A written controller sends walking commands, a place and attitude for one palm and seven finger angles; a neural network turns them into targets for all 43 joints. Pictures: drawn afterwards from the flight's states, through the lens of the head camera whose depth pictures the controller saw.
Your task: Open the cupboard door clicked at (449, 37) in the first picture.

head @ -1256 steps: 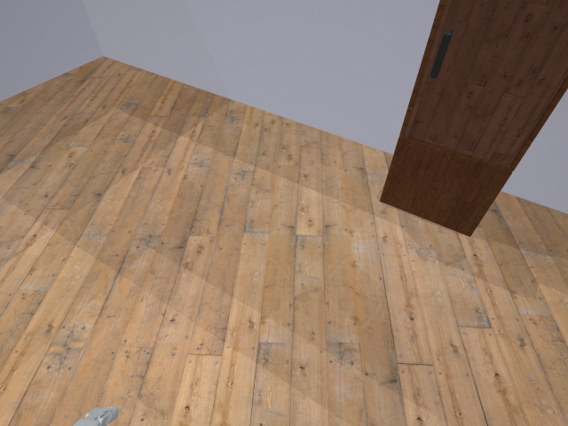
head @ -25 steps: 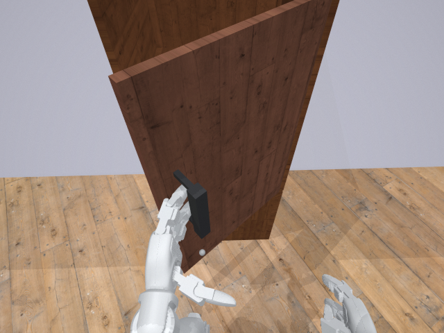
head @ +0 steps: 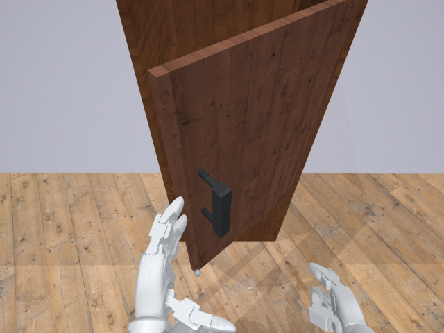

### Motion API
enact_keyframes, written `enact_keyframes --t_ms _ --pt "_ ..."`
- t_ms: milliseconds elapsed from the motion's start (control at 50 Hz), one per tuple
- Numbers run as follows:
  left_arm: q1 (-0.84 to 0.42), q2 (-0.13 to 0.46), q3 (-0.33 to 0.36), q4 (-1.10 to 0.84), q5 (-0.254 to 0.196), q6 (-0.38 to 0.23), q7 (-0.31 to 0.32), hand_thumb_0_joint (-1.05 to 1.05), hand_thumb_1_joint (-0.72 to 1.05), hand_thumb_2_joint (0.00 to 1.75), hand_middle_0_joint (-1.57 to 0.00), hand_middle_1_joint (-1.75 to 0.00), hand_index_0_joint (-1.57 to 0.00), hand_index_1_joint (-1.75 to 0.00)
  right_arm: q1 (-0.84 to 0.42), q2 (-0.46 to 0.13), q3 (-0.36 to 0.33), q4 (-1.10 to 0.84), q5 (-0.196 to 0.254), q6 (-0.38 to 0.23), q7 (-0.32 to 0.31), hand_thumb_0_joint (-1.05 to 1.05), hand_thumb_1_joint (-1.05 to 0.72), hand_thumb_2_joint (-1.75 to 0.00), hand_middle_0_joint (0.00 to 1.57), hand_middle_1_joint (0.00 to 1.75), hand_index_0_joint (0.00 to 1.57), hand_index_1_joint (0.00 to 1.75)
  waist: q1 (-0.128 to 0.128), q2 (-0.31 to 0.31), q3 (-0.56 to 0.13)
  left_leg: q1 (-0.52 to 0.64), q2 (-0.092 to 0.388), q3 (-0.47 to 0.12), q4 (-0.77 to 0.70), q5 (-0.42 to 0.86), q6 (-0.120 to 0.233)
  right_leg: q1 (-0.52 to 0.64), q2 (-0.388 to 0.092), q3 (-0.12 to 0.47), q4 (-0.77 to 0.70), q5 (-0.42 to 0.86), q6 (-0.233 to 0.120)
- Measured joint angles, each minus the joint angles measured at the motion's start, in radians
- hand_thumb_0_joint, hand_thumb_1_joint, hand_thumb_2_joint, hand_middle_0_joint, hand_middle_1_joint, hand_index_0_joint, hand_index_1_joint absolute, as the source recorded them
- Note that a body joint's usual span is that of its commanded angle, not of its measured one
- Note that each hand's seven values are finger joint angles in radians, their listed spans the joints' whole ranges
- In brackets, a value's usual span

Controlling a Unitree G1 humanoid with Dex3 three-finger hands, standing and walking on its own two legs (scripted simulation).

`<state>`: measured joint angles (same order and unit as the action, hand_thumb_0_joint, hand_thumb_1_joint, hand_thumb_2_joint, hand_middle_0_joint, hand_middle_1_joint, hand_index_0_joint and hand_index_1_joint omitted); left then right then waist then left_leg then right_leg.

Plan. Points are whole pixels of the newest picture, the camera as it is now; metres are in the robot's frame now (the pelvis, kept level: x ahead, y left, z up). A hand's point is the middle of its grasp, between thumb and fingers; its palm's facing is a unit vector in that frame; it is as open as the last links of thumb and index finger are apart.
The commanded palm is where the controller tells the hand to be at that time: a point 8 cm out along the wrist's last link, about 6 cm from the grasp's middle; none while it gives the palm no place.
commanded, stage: slide the hand sideways off the handle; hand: left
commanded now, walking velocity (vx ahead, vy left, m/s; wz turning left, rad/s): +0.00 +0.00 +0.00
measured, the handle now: (213, 204) +0.32 +0.04 +0.08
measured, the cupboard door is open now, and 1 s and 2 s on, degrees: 40 40 40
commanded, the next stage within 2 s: draw the hand back to the body in 0.28 s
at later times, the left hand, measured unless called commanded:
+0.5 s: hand (184, 290) +0.18 +0.07 +0.08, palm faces +0.06 -1.00 -0.05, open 16.4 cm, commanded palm +0.15 +0.13 +0.09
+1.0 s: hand (112, 272) +0.18 +0.15 +0.15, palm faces +0.16 -0.96 -0.24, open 15.6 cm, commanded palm +0.14 +0.20 +0.17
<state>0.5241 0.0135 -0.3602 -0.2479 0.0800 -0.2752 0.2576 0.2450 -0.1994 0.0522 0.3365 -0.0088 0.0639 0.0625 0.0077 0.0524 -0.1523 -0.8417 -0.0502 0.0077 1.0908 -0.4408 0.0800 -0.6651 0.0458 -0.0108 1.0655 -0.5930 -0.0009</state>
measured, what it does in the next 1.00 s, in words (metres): stands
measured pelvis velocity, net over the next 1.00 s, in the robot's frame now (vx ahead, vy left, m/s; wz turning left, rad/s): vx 0.01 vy -0.03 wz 0.02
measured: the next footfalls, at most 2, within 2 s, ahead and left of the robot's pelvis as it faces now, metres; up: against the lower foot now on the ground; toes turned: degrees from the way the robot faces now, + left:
none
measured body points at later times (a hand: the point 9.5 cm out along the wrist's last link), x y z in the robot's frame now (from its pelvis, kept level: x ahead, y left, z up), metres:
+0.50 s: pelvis +0.00 -0.05 -0.01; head +0.03 -0.06 +0.44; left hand +0.17 +0.13 +0.08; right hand +0.19 -0.26 -0.08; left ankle +0.05 +0.06 -0.66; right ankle -0.03 -0.13 -0.66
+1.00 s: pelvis +0.01 -0.03 +0.03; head +0.00 -0.05 +0.48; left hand +0.16 +0.20 +0.16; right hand +0.21 -0.25 -0.02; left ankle +0.05 +0.06 -0.66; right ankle -0.03 -0.13 -0.66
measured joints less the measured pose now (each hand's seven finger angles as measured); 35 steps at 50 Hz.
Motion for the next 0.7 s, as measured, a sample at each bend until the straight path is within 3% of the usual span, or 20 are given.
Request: enact_keyframes --t_ms 140,320,420,560,700 --pt "0.059 0.035 0.04 -0.039 -0.014 -0.032 -0.045 -0.02 -0.5 0.3 -0.15 -0.3 -0.15 -0.31 0.006 -0.012 -0.009 -0.003 -0.002 -0.006 -0.01 0.01 -0.9 -0.9 0.21 0.3 0.2 0.3 0.004 -0.005 -0.004 -0.03 0.004 -0.013 0.024 -0.005 -0.015 -0.03 0.006 -0.014 0.031 -0.012 -0.016" --pt "0.15 0.08 0.13 -0.091 -0.107 -0.07 -0.127 -0.02 -0.5 0.3 -0.15 -0.3 -0.15 -0.3 0.028 -0.016 -0.014 0.002 0.005 -0.033 -0.033 0.01 -0.9 -0.9 0.2 0.3 0.2 0.3 0.005 0.009 -0.012 -0.041 0.015 -0.032 0.036 -0.011 -0.04 -0.042 0.021 -0.031 0.046 -0.022 -0.041" --pt "0.144 0.093 0.16 -0.084 -0.138 -0.096 -0.178 -0.02 -0.5 0.3 -0.15 -0.3 -0.14 -0.3 0.028 -0.021 -0.02 0.015 0.003 -0.058 -0.049 0.01 -0.9 -0.9 0.21 0.3 0.2 0.3 0.005 0.011 -0.017 -0.065 0.02 -0.043 0.053 -0.015 -0.055 -0.067 0.028 -0.043 0.067 -0.03 -0.055" --pt "0.126 0.165 0.28 -0.12 -0.206 -0.049 -0.227 -0.02 -0.5 0.3 -0.15 -0.3 -0.15 -0.3 0.036 -0.018 -0.032 0.043 0.023 -0.055 -0.078 0.01 -0.9 -0.9 0.2 0.3 0.2 0.3 0.011 0.015 -0.02 -0.019 0.031 -0.049 0.026 -0.016 -0.073 -0.024 0.039 -0.045 0.04 -0.026 -0.07" --pt "0.161 0.161 0.388 -0.136 -0.292 0.001 -0.325 -0.02 -0.5 0.3 -0.15 -0.3 -0.15 -0.3 0.055 -0.032 -0.033 0.071 0.044 -0.066 -0.109 0.01 -0.9 -0.9 0.2 0.3 0.2 0.3 0.01 0.02 -0.04 0.082 0.03 -0.053 -0.059 0.001 -0.075 0.078 0.038 -0.041 -0.055 -0.001 -0.062"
